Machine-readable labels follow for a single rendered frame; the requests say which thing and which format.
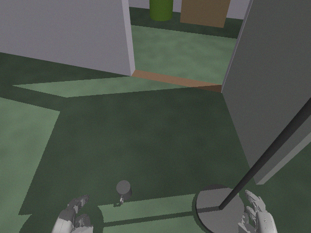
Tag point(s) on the left robot hand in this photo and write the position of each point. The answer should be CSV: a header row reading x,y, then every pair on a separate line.
x,y
67,221

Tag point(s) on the right robot hand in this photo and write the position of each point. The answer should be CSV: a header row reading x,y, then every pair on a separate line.
x,y
262,220

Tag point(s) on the mug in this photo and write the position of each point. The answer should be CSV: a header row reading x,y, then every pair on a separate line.
x,y
124,190

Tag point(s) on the floor lamp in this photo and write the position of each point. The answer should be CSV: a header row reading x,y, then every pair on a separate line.
x,y
219,208

